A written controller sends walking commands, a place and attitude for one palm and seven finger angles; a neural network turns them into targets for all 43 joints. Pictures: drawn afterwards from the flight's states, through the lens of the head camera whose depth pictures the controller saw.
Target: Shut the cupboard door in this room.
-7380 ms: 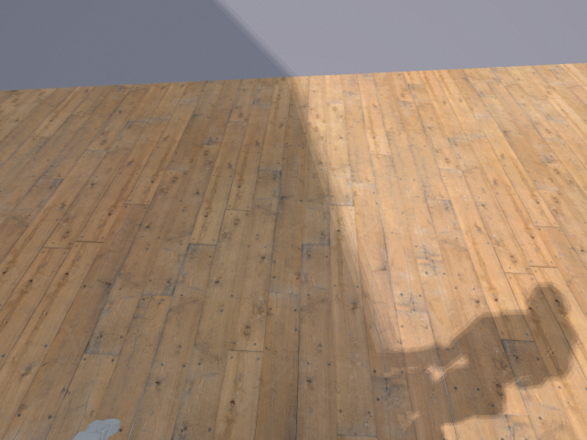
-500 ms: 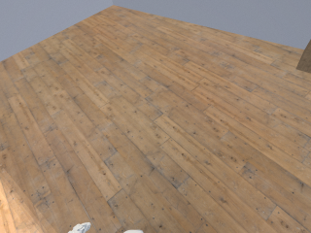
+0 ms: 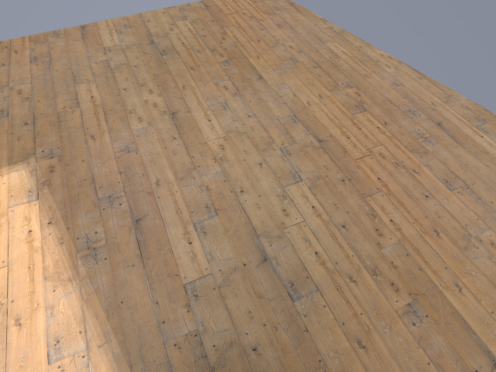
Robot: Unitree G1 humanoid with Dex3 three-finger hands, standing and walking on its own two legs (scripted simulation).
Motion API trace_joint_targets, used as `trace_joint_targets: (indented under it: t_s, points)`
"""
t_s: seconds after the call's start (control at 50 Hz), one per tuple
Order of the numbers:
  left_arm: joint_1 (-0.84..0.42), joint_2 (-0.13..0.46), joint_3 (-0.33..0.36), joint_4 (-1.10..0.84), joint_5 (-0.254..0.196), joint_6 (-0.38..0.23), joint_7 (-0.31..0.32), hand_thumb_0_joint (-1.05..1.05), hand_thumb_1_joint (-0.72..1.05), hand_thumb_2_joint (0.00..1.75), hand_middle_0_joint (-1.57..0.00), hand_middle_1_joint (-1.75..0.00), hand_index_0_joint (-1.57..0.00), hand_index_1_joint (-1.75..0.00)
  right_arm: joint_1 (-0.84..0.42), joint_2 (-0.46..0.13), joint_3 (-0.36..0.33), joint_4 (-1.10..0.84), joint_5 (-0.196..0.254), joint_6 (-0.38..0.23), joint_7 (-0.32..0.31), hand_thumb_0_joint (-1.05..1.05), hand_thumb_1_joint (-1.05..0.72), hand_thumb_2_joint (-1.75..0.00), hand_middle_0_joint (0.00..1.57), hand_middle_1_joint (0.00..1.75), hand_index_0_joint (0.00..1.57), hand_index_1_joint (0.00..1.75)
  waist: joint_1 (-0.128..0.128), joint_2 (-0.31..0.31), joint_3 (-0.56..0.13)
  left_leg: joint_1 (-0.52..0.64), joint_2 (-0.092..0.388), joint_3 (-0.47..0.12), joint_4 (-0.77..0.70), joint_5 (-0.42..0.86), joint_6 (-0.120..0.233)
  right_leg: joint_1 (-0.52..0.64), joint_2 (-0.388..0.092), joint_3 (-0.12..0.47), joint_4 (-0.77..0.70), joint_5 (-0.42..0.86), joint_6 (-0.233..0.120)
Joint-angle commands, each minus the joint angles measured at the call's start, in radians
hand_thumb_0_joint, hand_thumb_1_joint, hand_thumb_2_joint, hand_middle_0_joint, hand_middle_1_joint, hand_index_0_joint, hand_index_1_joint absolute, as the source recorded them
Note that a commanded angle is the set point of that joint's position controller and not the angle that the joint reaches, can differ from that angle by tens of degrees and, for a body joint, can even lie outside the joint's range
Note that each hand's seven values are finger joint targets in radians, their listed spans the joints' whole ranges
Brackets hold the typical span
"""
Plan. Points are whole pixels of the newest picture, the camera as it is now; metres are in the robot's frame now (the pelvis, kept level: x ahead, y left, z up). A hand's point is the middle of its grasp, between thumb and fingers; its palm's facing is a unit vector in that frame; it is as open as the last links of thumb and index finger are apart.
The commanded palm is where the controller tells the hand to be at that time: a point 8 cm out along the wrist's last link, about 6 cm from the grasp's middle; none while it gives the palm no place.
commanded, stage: turn or walk to find it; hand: left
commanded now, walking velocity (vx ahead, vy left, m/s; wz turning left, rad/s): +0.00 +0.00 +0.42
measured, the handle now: out of the picture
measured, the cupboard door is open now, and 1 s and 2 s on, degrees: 79 79 79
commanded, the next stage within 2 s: none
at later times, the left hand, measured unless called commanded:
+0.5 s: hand out of the picture +0.07 +0.18 -0.14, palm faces +0.16 -0.94 -0.29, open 7.4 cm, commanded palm none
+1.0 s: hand out of the picture -0.11 +0.19 -0.18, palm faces +0.45 -0.86 -0.23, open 7.4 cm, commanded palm none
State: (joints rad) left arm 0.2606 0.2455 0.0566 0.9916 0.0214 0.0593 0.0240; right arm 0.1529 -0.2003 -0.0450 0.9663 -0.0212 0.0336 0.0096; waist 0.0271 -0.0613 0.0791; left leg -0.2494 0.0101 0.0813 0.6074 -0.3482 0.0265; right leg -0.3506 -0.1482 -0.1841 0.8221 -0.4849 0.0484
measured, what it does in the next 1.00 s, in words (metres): steps on the spot, turning left: right foot, then left foot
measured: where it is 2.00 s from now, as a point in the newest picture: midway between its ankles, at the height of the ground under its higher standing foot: outside the picture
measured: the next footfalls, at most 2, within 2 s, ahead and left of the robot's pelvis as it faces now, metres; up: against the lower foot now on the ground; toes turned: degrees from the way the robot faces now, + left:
right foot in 0.44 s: +0.05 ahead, -0.13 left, +0.00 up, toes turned +5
left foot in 0.94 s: -0.05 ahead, +0.10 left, +0.00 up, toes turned +28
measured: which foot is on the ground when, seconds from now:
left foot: down 0.00-0.44, up 0.46-0.92, down 0.94-1.00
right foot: up 0.00-0.42, down 0.44-0.96, up 0.98-1.00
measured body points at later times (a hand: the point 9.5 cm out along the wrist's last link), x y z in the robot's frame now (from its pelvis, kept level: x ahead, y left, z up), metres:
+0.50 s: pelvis -0.01 -0.03 +0.00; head +0.03 -0.06 +0.45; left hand +0.07 +0.23 -0.11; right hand +0.06 -0.27 -0.16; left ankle -0.02 +0.09 -0.71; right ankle +0.01 -0.13 -0.73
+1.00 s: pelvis -0.03 +0.00 +0.00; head -0.01 +0.04 +0.45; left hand -0.13 +0.24 -0.16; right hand +0.16 -0.19 -0.13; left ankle -0.08 +0.08 -0.73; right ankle +0.01 -0.13 -0.71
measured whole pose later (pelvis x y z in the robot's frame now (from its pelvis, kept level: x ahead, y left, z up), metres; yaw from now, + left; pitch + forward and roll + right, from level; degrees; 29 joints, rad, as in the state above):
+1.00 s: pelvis -0.03 +0.00 +0.00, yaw +24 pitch -1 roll +0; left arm 0.27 0.25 0.06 0.99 0.02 0.05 0.03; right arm 0.13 -0.21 -0.05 0.96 -0.02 0.03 0.01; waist 0.04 -0.06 0.09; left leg -0.25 0.01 0.08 0.62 -0.34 0.02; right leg -0.32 -0.16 -0.19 0.80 -0.48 0.05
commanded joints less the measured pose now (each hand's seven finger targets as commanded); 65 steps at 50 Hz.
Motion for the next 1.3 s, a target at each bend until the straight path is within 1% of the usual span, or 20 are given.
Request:
trace_joint_targets:
  t_s: [0.0,0.1,0.26,0.38,0.4,0.42,0.44,0.46,0.5,0.56,0.82,0.88,0.9,0.92,0.94,0.96,0.98,1.06,1.14,1.28]
  points:
    - [-0.088,0.078,0.022,-0.098,-0.002,-0.018,-0.008,0.00,0.90,0.90,-0.20,-0.30,-0.20,-0.30,0.067,-0.198,-0.041,-0.038,0.000,-0.019,-0.032,0.00,-0.90,-0.90,0.20,0.30,0.20,0.30,-0.052,0.281,-0.060,0.109,0.286,-0.315,-0.293,0.518,0.122,-0.212,0.014,0.148,0.292,0.016,0.019]
    - [-0.051,0.074,0.020,-0.072,-0.005,-0.026,-0.011,0.00,0.90,0.90,-0.20,-0.30,-0.20,-0.30,0.066,-0.184,-0.036,-0.051,0.007,-0.033,-0.033,0.00,-0.90,-0.90,0.20,0.30,0.20,0.30,-0.036,0.173,-0.094,0.177,0.222,-0.244,-0.274,0.653,0.112,-0.196,0.036,0.153,0.291,0.108,0.043]
    - [-0.145,0.049,0.011,-0.132,-0.011,-0.028,-0.002,0.00,0.90,0.90,-0.20,-0.30,-0.20,-0.30,0.109,-0.191,-0.052,-0.048,-0.004,-0.022,-0.028,0.00,-0.90,-0.90,0.20,0.30,0.20,0.30,-0.070,0.196,-0.086,0.163,0.232,-0.354,-0.248,0.623,0.152,-0.128,0.070,0.158,0.061,0.030,0.044]
    - [-0.033,0.058,0.014,-0.113,-0.017,-0.049,0.002,0.00,0.90,0.90,-0.20,-0.30,-0.20,-0.30,0.056,-0.186,-0.058,-0.068,0.001,-0.014,-0.021,0.00,-0.90,-0.90,0.20,0.30,0.20,0.30,-0.010,0.190,-0.125,-0.009,0.157,-0.372,-0.153,0.512,0.091,0.172,0.107,0.126,-0.336,0.254,0.019]
    - [0.010,0.094,0.019,-0.106,-0.011,-0.060,0.005,0.00,0.90,0.90,-0.20,-0.30,-0.20,-0.30,0.055,-0.163,-0.057,-0.070,0.009,-0.015,-0.016,0.00,-0.90,-0.90,0.20,0.30,0.20,0.30,0.009,0.118,-0.151,-0.079,0.106,-0.331,-0.083,0.379,0.041,0.289,0.048,0.177,-0.456,0.347,0.008]
    - [0.038,0.179,0.035,-0.103,0.004,-0.071,0.015,0.00,0.90,0.90,-0.20,-0.30,-0.20,-0.30,0.079,-0.094,-0.045,-0.086,0.016,-0.018,-0.010,0.00,-0.90,-0.90,0.20,0.30,0.20,0.30,0.012,-0.140,-0.179,-0.258,-0.017,-0.192,0.103,0.058,-0.028,0.426,-0.182,0.398,-0.503,0.449,-0.062]
    - [0.045,0.220,0.039,-0.112,0.003,-0.070,0.014,0.00,0.90,0.90,-0.20,-0.30,-0.20,-0.30,0.056,-0.098,-0.049,-0.106,0.010,-0.010,-0.014,0.00,-0.90,-0.90,0.20,0.30,0.20,0.30,0.026,-0.223,-0.154,-0.308,-0.075,-0.141,0.306,-0.256,-0.054,0.335,-0.342,0.522,-0.518,0.584,-0.175]
    - [0.004,0.188,0.034,-0.126,-0.004,-0.067,0.016,0.00,0.90,0.90,-0.20,-0.30,-0.20,-0.30,0.065,-0.128,-0.059,-0.088,0.004,0.006,-0.013,0.00,-0.90,-0.90,0.20,0.30,0.20,0.30,0.007,-0.128,-0.127,-0.283,-0.038,-0.188,0.460,-0.218,-0.052,0.230,-0.319,0.456,-0.538,0.484,-0.210]
    - [-0.112,0.138,0.027,-0.155,-0.008,-0.062,0.018,0.00,0.90,0.90,-0.20,-0.30,-0.20,-0.30,0.093,-0.124,-0.067,-0.052,-0.001,0.026,-0.002,0.00,-0.90,-0.90,0.20,0.30,0.20,0.30,-0.042,-0.108,-0.032,-0.293,-0.007,-0.180,0.592,-0.112,-0.056,0.105,-0.231,0.370,-0.581,0.263,-0.165]
    - [-0.106,0.091,0.009,-0.148,-0.008,-0.074,0.010,0.00,0.90,0.90,-0.20,-0.30,-0.20,-0.30,0.128,-0.105,-0.058,-0.020,-0.004,0.029,0.008,0.00,-0.90,-0.90,0.20,0.30,0.20,0.30,-0.053,-0.074,-0.020,-0.304,0.006,-0.138,0.629,0.007,-0.083,0.137,-0.145,0.210,-0.547,0.374,-0.128]
    - [0.045,0.165,0.038,-0.070,0.012,-0.063,0.009,0.00,0.90,0.90,-0.20,-0.30,-0.20,-0.30,-0.017,-0.075,-0.025,-0.058,0.014,0.007,0.002,0.00,-0.90,-0.90,0.20,0.30,0.20,0.30,0.028,-0.135,-0.105,-0.161,0.025,-0.015,0.149,-0.127,-0.088,0.302,-0.223,0.142,-0.411,0.708,-0.194]
    - [0.002,0.170,0.040,-0.065,0.003,-0.056,0.007,0.00,0.90,0.90,-0.20,-0.30,-0.20,-0.30,0.062,-0.092,-0.025,-0.039,0.014,-0.005,-0.001,0.00,-0.90,-0.90,0.20,0.30,0.20,0.30,-0.026,-0.117,-0.135,0.005,0.017,0.010,-0.075,0.057,-0.071,0.229,-0.202,0.082,-0.323,0.630,-0.134]
    - [-0.006,0.153,0.036,-0.068,-0.005,-0.049,0.004,0.00,0.90,0.90,-0.20,-0.30,-0.20,-0.30,0.097,-0.121,-0.032,-0.032,0.012,-0.012,0.002,0.00,-0.90,-0.90,0.20,0.30,0.20,0.30,-0.049,-0.016,-0.150,0.131,0.042,-0.022,-0.199,0.194,-0.059,0.137,-0.169,0.037,-0.221,0.529,-0.082]
    - [0.020,0.095,0.029,-0.092,-0.014,-0.041,0.001,0.00,0.90,0.90,-0.20,-0.30,-0.20,-0.30,0.126,-0.215,-0.051,-0.035,0.004,-0.025,-0.002,0.00,-0.90,-0.90,0.20,0.30,0.20,0.30,-0.063,0.252,-0.178,0.264,0.250,-0.299,-0.278,0.417,0.022,-0.071,-0.049,-0.014,-0.025,0.214,-0.007]
    - [-0.033,0.050,0.007,-0.126,-0.008,-0.033,0.001,0.00,0.90,0.90,-0.20,-0.30,-0.20,-0.30,0.167,-0.285,-0.066,-0.026,0.005,-0.018,-0.011,0.00,-0.90,-0.90,0.20,0.30,0.20,0.30,-0.087,0.393,-0.144,0.244,0.395,-0.440,-0.287,0.719,0.120,-0.195,0.030,0.038,0.134,-0.176,0.029]
    - [-0.062,0.077,0.013,-0.129,-0.005,-0.024,0.004,0.00,0.90,0.90,-0.20,-0.30,-0.20,-0.30,0.165,-0.279,-0.063,-0.021,0.000,-0.011,-0.012,0.00,-0.90,-0.90,0.20,0.30,0.20,0.30,-0.090,0.282,-0.132,0.169,0.408,-0.379,-0.273,0.627,0.163,-0.152,0.020,0.105,0.230,-0.155,0.010]
    - [-0.086,0.070,0.016,-0.111,-0.001,-0.015,0.006,0.00,0.90,0.90,-0.20,-0.30,-0.20,-0.30,0.127,-0.238,-0.052,-0.024,-0.002,-0.017,-0.024,0.00,-0.90,-0.90,0.20,0.30,0.20,0.30,-0.081,0.330,-0.097,0.122,0.335,-0.357,-0.301,0.580,0.130,-0.175,0.011,0.149,0.252,-0.089,0.014]
    - [-0.044,0.081,0.025,-0.069,-0.003,-0.024,-0.011,0.00,0.90,0.90,-0.20,-0.30,-0.20,-0.30,0.055,-0.191,-0.033,-0.054,0.007,-0.030,-0.034,0.00,-0.90,-0.90,0.20,0.30,0.20,0.30,-0.033,0.208,-0.082,0.192,0.222,-0.245,-0.270,0.698,0.073,-0.222,0.033,0.157,0.339,0.099,0.036]
    - [-0.058,0.085,0.022,-0.073,-0.006,-0.024,-0.005,0.00,0.90,0.90,-0.20,-0.30,-0.20,-0.30,0.102,-0.181,-0.037,-0.050,0.010,-0.037,-0.034,0.00,-0.90,-0.90,0.20,0.30,0.20,0.30,-0.041,0.189,-0.113,0.232,0.212,-0.249,-0.261,0.777,0.080,-0.212,0.038,0.171,0.329,0.132,0.056]
    - [-0.145,0.065,0.016,-0.123,-0.009,-0.022,-0.001,0.00,0.90,0.90,-0.20,-0.30,-0.20,-0.30,0.128,-0.183,-0.048,-0.049,-0.001,-0.028,-0.029,0.00,-0.90,-0.90,0.20,0.30,0.20,0.30,-0.062,0.186,-0.082,0.170,0.229,-0.371,-0.282,0.572,0.146,-0.178,0.054,0.181,0.180,0.078,0.055]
